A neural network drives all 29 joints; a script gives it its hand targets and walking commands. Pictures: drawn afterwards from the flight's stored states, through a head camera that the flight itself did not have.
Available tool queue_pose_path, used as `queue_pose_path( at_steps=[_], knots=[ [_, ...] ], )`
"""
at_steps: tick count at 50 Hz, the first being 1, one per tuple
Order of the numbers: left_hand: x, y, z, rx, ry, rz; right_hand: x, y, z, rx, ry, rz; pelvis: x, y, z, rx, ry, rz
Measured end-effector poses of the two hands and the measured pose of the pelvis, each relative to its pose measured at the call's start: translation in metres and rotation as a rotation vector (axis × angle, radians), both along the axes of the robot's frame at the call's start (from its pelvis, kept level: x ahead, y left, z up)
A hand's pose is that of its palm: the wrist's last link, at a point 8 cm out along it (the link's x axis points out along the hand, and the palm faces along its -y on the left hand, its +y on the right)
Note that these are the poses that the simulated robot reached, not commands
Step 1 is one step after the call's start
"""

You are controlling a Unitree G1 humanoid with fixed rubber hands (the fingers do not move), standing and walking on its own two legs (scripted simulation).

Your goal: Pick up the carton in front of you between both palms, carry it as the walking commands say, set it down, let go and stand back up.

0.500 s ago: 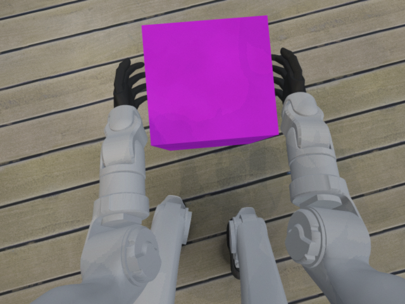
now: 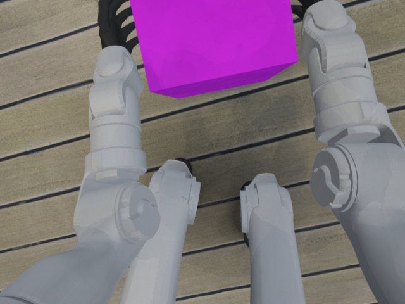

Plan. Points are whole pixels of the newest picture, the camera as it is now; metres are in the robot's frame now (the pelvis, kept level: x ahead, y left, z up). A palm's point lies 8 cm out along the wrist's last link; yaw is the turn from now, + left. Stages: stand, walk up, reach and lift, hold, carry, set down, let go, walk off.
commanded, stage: set down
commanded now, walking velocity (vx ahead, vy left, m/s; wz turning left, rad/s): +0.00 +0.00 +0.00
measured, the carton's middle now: (211, 30) +0.55 +0.05 -0.22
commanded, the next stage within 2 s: none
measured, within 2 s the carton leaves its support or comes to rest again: rests again in 0.86 s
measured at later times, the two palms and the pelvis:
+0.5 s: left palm (132, 47) +0.51 +0.20 -0.23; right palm (290, 13) +0.60 -0.09 -0.24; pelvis +0.01 -0.01 -0.06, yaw +2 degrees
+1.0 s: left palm (130, 54) +0.51 +0.21 -0.24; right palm (286, 21) +0.59 -0.09 -0.25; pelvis +0.00 -0.01 -0.08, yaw +1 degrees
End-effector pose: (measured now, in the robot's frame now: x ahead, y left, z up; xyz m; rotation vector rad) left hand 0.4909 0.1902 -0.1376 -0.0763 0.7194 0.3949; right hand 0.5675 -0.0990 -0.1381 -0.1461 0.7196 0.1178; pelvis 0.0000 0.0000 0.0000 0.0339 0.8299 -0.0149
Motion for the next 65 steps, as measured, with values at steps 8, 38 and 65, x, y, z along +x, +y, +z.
queue_pose_path(
  at_steps=[8,38,65],
  knots=[
    [0.008,0.004,-0.049,0.002,0.017,0.025,0.014,0.006,-0.053,-0.010,0.015,0.040,0.000,-0.004,-0.028,0.016,-0.021,-0.006],
    [0.014,0.012,-0.097,-0.008,0.054,-0.024,0.018,0.008,-0.111,-0.018,0.049,0.082,-0.001,-0.008,-0.074,0.045,-0.137,-0.024],
    [0.014,0.023,-0.111,-0.007,0.084,-0.064,0.016,0.011,-0.122,0.082,0.025,0.121,-0.004,-0.010,-0.087,0.061,-0.203,-0.019]
  ],
)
